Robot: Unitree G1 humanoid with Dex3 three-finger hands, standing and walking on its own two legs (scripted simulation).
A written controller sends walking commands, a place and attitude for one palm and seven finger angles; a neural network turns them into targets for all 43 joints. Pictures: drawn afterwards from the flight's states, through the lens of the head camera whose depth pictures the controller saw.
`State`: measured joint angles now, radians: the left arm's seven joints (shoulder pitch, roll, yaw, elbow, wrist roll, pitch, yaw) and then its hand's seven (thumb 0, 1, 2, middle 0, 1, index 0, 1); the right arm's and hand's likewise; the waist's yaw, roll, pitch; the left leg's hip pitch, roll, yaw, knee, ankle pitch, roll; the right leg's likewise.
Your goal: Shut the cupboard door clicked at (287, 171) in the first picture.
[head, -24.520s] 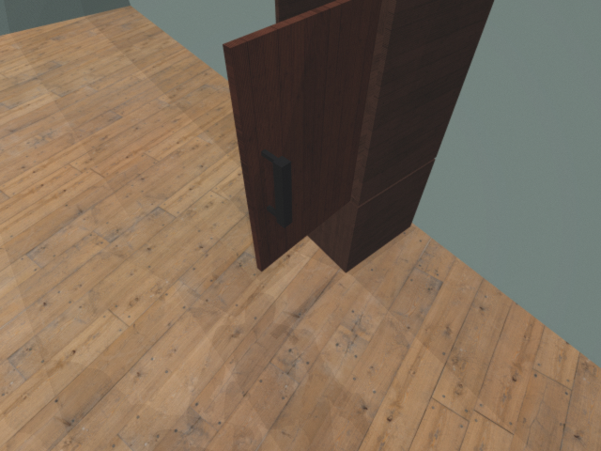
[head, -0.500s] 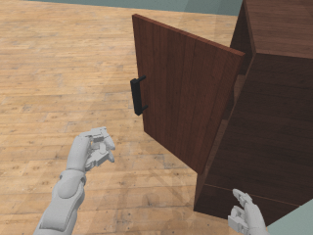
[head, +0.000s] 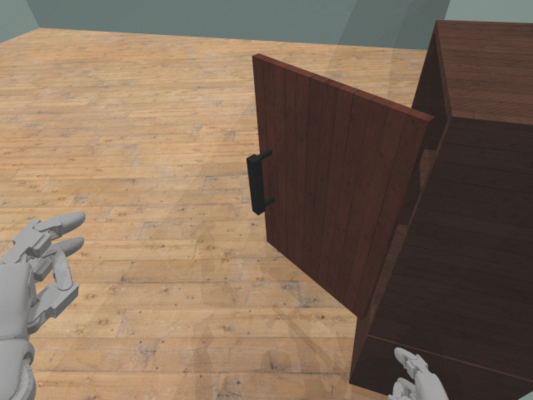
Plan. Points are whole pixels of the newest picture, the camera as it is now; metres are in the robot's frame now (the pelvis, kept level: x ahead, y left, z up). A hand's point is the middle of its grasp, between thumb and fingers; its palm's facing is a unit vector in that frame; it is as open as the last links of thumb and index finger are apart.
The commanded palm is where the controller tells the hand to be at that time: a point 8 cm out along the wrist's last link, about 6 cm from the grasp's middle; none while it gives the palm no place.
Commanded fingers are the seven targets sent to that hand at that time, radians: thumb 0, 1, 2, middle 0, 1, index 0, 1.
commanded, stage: draw the hand back to the body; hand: left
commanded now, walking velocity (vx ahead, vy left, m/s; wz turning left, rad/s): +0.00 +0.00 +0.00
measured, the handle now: (263, 182) +0.63 +0.09 -0.05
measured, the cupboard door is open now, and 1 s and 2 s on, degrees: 60 60 60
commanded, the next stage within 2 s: step back with the hand held close in 0.40 s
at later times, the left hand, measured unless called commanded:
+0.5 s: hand (63, 297) +0.18 +0.25 +0.16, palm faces +0.44 -0.81 -0.40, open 7.4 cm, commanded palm +0.13 +0.29 +0.17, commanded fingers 0.00 0.90 0.90 -0.20 -0.30 -0.20 -0.30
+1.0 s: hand (48, 296) +0.18 +0.27 +0.15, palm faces +0.35 -0.79 -0.51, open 7.4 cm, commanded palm +0.11 +0.31 +0.17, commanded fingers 0.00 0.90 0.90 -0.20 -0.30 -0.20 -0.30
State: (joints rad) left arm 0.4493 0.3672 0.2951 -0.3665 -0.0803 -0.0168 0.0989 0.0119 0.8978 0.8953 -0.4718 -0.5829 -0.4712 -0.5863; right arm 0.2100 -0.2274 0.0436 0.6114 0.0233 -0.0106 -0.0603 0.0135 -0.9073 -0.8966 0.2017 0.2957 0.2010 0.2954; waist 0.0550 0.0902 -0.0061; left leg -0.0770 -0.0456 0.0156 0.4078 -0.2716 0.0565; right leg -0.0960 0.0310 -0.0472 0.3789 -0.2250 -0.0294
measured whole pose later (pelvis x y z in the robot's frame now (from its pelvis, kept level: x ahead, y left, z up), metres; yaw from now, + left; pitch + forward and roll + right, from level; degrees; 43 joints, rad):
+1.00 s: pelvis -0.04 +0.02 -0.01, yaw -2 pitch +2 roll -1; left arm 0.55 0.46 0.43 -0.47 -0.06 -0.16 0.13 0.01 0.89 0.89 -0.22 -0.30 -0.22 -0.30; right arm 0.19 -0.25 -0.01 0.54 0.03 0.04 -0.09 0.01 -0.91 -0.90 0.20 0.30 0.20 0.30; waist -0.02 0.02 -0.02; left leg -0.31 -0.05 0.07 0.56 -0.28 0.09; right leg -0.35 0.02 -0.01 0.54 -0.22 0.00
